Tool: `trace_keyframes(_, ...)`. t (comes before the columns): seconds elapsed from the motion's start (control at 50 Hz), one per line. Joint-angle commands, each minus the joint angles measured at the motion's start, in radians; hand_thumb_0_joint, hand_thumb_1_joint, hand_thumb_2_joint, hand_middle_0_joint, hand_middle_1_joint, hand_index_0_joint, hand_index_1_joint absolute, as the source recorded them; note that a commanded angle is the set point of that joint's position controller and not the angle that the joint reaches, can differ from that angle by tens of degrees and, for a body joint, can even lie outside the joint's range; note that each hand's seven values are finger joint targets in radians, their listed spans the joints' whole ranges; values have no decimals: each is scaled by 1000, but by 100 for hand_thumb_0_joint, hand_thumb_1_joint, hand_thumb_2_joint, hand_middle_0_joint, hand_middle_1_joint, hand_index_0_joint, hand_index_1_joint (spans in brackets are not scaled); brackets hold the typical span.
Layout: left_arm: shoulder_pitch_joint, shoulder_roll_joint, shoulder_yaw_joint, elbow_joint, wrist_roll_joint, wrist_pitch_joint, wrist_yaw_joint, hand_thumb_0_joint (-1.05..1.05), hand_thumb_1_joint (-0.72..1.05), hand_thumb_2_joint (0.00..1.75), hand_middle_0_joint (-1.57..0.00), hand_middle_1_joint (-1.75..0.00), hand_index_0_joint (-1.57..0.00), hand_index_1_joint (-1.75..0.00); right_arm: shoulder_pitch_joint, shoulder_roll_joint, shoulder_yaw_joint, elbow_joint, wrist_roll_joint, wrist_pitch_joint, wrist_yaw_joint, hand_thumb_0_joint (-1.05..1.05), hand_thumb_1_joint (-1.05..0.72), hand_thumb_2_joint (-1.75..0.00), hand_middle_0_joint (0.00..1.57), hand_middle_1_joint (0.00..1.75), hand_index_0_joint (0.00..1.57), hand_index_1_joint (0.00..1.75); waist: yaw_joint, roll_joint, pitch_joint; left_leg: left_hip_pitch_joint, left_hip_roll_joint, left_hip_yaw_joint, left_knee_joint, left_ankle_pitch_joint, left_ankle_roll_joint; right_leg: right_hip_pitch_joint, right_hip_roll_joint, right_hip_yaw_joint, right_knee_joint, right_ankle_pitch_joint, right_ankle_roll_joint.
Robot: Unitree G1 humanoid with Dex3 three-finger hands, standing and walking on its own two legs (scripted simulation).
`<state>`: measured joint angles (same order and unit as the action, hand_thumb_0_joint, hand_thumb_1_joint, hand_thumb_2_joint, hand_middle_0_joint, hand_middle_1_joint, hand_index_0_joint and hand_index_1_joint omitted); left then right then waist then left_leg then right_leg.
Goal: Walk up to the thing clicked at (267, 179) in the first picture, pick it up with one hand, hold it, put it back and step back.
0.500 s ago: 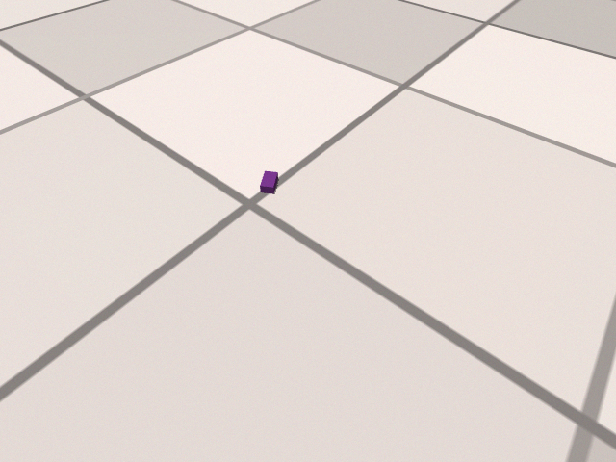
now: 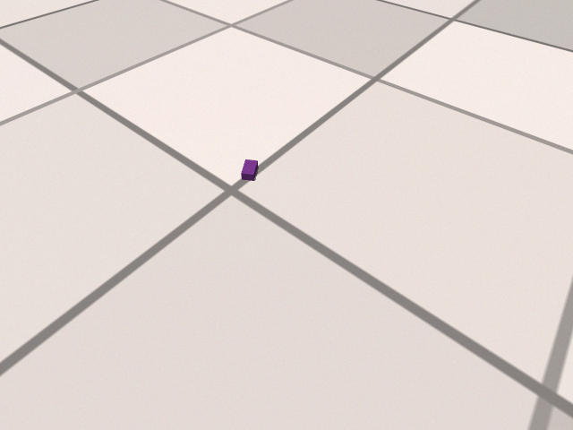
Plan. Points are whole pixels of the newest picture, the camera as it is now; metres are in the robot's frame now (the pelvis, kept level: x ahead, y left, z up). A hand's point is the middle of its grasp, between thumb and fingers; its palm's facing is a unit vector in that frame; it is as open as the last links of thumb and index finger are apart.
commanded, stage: stand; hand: left
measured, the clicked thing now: (249, 169) +1.42 +0.15 -0.76
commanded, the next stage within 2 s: walk up in 0.62 s
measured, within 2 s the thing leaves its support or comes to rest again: neither
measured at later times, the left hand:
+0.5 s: hand out of the picture +0.08 +0.25 -0.16, palm faces -0.03 -0.94 -0.33, open 7.4 cm
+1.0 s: hand out of the picture +0.08 +0.38 -0.19, palm faces +0.33 -0.88 -0.34, open 7.4 cm
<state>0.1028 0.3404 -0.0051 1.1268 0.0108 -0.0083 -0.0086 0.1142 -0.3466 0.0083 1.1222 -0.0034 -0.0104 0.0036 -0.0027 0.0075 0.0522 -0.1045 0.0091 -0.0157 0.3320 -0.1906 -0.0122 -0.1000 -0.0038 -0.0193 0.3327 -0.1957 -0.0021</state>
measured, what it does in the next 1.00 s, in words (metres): steps on the spot, turning left: left foot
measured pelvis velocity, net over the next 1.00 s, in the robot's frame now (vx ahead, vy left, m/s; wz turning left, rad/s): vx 0.08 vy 0.06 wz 0.31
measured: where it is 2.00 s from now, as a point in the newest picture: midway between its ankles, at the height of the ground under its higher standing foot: (274, 320)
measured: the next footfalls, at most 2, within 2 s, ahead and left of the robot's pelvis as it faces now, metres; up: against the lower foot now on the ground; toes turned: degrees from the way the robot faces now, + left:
left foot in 0.96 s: +0.17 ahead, +0.20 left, +0.00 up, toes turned +25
right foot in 1.46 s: +0.52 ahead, -0.04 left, +0.00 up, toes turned +35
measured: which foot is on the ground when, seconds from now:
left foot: down 0.00-0.70, up 0.72-0.94, down 0.96-1.00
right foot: down 0.00-0.96, up 0.98-1.00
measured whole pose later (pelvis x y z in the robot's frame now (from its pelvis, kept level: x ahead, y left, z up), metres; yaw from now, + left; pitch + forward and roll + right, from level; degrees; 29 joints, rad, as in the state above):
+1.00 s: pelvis +0.08 +0.06 -0.04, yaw +18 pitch -4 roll +1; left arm 0.18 0.51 0.15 0.91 0.07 0.06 -0.11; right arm 0.28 -0.50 -0.12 0.95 -0.01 -0.05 0.04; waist 0.03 -0.13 0.04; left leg -0.39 0.05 0.13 0.71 -0.24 0.03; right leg -0.10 -0.16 -0.15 0.87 -0.55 -0.04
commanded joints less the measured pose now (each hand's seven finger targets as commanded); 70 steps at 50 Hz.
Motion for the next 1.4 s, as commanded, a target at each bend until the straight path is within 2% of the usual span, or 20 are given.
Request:
trace_keyframes(0.0, -37, 214, 45, -59, -1, -25, 20, 0, 90, 90, -20, -30, -20, -30, -43, -209, -39, -65, -4, -23, -17, 0, -90, -90, 20, 30, 20, 30, 4, -7, -94, 13, 117, -90, -37, 198, 37, 25, -129, 94, -48, 197, -23)
trace_keyframes(0.58, -31, 215, 45, -62, -2, -23, 20, 0, 90, 90, -20, -30, -20, -30, -35, -209, -37, -62, -5, -22, -18, 0, -90, -90, 20, 30, 20, 30, 7, 7, -65, 0, 117, -85, -56, 186, 34, 26, -130, 97, -59, 185, -25)
trace_keyframes(0.6, -52, 366, 155, -173, 26, -32, -22, 0, 90, 90, -20, -30, -20, -30, 66, -352, -115, -102, 9, -36, 9, 0, -90, -90, 20, 30, 20, 30, 43, -65, -110, -223, 103, -266, -16, -314, 106, 153, -73, -9, 135, -356, -54)
trace_keyframes(0.64, -7, 351, 166, -196, 40, -27, -49, 0, 90, 90, -20, -30, -20, -30, -57, -338, -102, -159, -13, -38, 19, 0, -90, -90, 20, 30, 20, 30, 106, -49, 41, -573, 52, -207, -15, -398, 53, 224, -143, 78, 61, -559, -103)
trace_keyframes(0.66, 106, 362, 172, -194, 37, -27, -55, 0, 90, 90, -20, -30, -20, -30, -169, -299, -92, -215, -18, -45, 24, 0, -90, -90, 20, 30, 20, 30, 182, -116, 26, -722, -17, -45, 135, -280, 10, 365, -257, 161, -89, -612, -150)
trace_keyframes(0.68, 117, 388, 185, -194, 25, -27, -50, 0, 90, 90, -20, -30, -20, -30, -197, -239, -96, -246, -22, -46, 23, 0, -90, -90, 20, 30, 20, 30, 198, -327, 22, -796, -17, 65, 450, -225, 25, 335, -454, 323, -245, -623, -207)
trace_keyframes(0.7, 25, 385, 185, -241, 28, -27, -53, 0, 90, 90, -20, -30, -20, -30, -165, -275, -114, -248, -29, -46, 23, 0, -90, -90, 20, 30, 20, 30, 164, -226, 25, -742, 70, 61, 562, -260, 3, 247, -542, 341, -264, -515, -249)
trace_keyframes(0.8, -122, 351, 190, -331, 50, -30, -82, 0, 90, 90, -20, -30, -20, -30, 42, -299, -126, -210, -7, -34, 79, 0, -90, -90, 20, 30, 20, 30, 59, -183, 6, -484, 121, 83, 445, -151, 15, 135, -347, 5, -201, -438, -182)
trace_keyframes(0.84, -161, 354, 195, -366, 53, -19, -92, 0, 90, 90, -20, -30, -20, -30, 116, -299, -128, -205, 3, -33, 78, 0, -90, -90, 20, 30, 20, 30, 26, -166, -22, -305, 107, 133, 334, -78, 12, 44, -297, -125, -123, -357, -146)
trace_keyframes(0.9, -171, 310, 184, -384, 52, 3, -91, 0, 90, 90, -20, -30, -20, -30, 324, -300, -157, -146, -6, -38, 38, 0, -90, -90, 20, 30, 20, 30, -82, -16, -101, 115, -30, 231, 241, -12, 23, -215, -171, -247, 251, -288, -118)
trace_keyframes(0.92, -134, 265, 167, -395, 52, 11, -93, 0, 90, 90, -20, -30, -20, -30, 428, -350, -178, -127, -13, -39, 19, 0, -90, -90, 20, 30, 20, 30, -133, 121, -145, 296, -29, 155, 234, -111, 63, -357, -119, -266, 528, -213, -100)
trace_keyframes(0.94, -125, 203, 146, -408, 52, 16, -103, 0, 90, 90, -20, -30, -20, -30, 504, -441, -202, -127, -25, -33, -1, 0, -90, -90, 20, 30, 20, 30, -168, 297, -92, 340, 92, -112, 82, -386, 106, -582, -22, -232, 776, -412, -76)
trace_keyframes(0.96, -121, 186, 133, -433, 50, 22, -117, 0, 90, 90, -20, -30, -20, -30, 460, -519, -213, -168, -26, -30, -14, 0, -90, -90, 20, 30, 20, 30, -124, 317, -56, 245, 311, -600, -129, -761, 159, -704, 11, -95, 933, -406, -54)
trace_keyframes(0.98, -101, 286, 142, -446, 46, 22, -126, 0, 90, 90, -20, -30, -20, -30, 300, -545, -202, -228, 3, -36, -15, 0, -90, -90, 20, 30, 20, 30, -53, 168, 6, -7, 418, -861, -336, -902, 243, -610, -36, 88, 946, -320, -53)
trace_keyframes(1.0, -58, 328, 144, -434, 47, 25, -126, 0, 90, 90, -20, -30, -20, -30, 180, -542, -191, -263, 15, -45, -20, 0, -90, -90, 20, 30, 20, 30, 18, 130, 71, -130, 447, -868, -378, -893, 267, -555, -85, 125, 945, -333, -41)
trace_keyframes(1.06, 45, 349, 158, -349, 20, 32, -127, 0, 90, 90, -20, -30, -20, -30, 97, -449, -148, -293, 5, -85, -31, 0, -90, -90, 20, 30, 20, 30, 87, 42, 50, -209, 289, -436, -218, -526, 187, -431, -143, 148, 793, -212, -5)
trace_keyframes(1.1, 58, 345, 158, -352, 26, 40, -133, 0, 90, 90, -20, -30, -20, -30, 109, -428, -145, -278, 2, -99, -36, 0, -90, -90, 20, 30, 20, 30, 79, 82, 37, -269, 221, -332, -198, -475, 162, -383, -131, 121, 747, -116, 14)
trace_keyframes(1.24, -28, 319, 159, -437, 39, 42, -148, 0, 90, 90, -20, -30, -20, -30, 194, -446, -151, -271, 2, -120, -41, 0, -90, -90, 20, 30, 20, 30, 25, 84, 5, -146, 172, -298, -146, -368, 186, -530, -110, 104, 619, -26, 66)
trace_keyframes(1.3, -87, 311, 163, -468, 37, 37, -147, 0, 90, 90, -20, -30, -20, -30, 219, -461, -156, -274, -2, -115, -44, 0, -90, -90, 20, 30, 20, 30, -2, 105, 5, -114, 174, -308, -97, -314, 197, -541, -123, 115, 518, -51, 60)
trace_keyframes(1.38, -79, 310, 167, -481, 35, 25, -142, 0, 90, 90, -20, -30, -20, -30, 168, -485, -164, -296, -14, -106, -61, 0, -90, -90, 20, 30, 20, 30, 27, 172, -25, -129, 194, -306, 6, -170, 203, -396, -131, 95, 382, -169, 27)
